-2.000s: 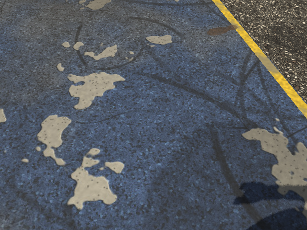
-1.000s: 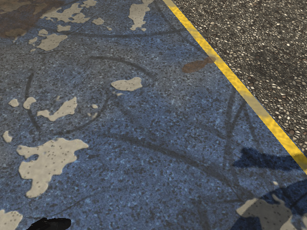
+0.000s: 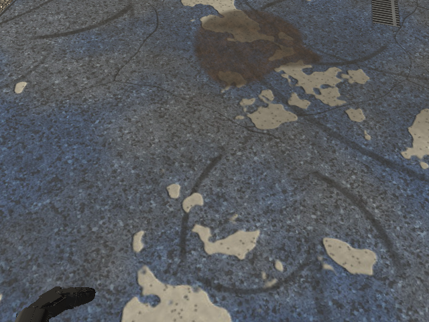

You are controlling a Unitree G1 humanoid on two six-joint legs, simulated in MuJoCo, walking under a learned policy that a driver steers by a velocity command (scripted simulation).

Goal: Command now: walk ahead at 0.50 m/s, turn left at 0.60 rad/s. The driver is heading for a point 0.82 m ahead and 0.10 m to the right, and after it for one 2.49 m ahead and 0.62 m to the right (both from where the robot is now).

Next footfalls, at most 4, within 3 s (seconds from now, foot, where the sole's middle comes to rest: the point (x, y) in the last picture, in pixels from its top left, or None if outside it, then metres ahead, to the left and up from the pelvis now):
0.12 right None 0.25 -0.14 -0.78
0.60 left None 0.45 0.16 -0.78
1.14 right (207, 231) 0.77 -0.05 -0.78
1.60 left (164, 161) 1.08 0.10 -0.78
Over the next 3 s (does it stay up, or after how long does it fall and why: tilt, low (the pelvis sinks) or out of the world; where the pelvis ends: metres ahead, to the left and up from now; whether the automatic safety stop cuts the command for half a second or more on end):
stays up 1.19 -0.09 -0.01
